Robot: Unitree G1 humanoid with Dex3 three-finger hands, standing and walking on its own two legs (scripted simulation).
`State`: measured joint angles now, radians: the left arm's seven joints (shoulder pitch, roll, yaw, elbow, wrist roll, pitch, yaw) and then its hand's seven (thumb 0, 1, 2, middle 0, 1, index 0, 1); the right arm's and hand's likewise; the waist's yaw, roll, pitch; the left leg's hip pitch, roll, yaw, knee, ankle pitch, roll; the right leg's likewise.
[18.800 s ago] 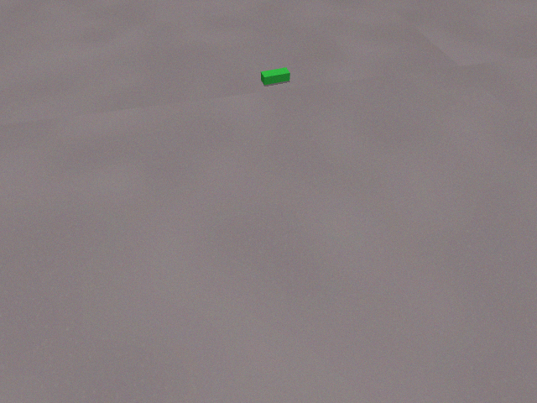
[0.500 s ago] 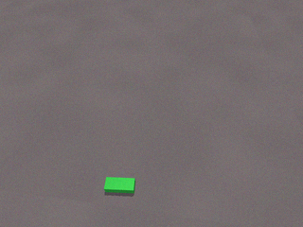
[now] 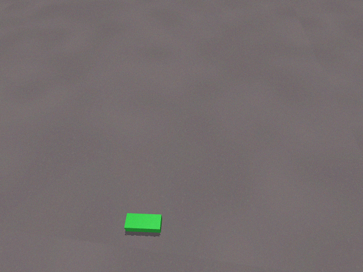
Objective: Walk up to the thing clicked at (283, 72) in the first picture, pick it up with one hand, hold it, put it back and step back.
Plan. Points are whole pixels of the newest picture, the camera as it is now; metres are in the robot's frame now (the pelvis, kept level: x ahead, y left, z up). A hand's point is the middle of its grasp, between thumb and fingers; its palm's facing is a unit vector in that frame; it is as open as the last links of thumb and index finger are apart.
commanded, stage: stand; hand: left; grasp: from above
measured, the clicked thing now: (143, 222) +0.49 +0.21 -0.76
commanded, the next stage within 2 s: rise first in 0.30 s
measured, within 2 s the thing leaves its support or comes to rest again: neither
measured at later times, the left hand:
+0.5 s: hand out of the picture +0.10 +0.25 -0.15, palm faces +0.04 -0.94 -0.34, open 7.6 cm
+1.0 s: hand out of the picture +0.13 +0.26 -0.21, palm faces -0.12 -0.90 -0.42, open 13.7 cm
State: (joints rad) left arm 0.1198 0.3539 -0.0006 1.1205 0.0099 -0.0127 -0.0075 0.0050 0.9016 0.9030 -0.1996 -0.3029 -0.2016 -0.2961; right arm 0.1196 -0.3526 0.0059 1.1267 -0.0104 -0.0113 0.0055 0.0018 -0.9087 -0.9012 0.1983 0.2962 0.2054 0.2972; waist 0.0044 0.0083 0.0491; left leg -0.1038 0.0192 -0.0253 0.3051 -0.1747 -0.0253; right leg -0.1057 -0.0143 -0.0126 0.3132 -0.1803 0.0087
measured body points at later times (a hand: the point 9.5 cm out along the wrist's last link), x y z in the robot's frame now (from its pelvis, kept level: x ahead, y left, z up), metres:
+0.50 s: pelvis -0.01 +0.00 +0.00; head +0.03 +0.00 +0.44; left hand +0.10 +0.30 -0.13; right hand +0.08 -0.29 -0.14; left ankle +0.00 +0.14 -0.75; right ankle -0.01 -0.12 -0.75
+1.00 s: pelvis -0.01 +0.02 -0.07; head +0.07 +0.02 +0.38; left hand +0.14 +0.31 -0.18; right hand +0.13 -0.24 -0.17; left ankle +0.00 +0.14 -0.75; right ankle -0.01 -0.12 -0.75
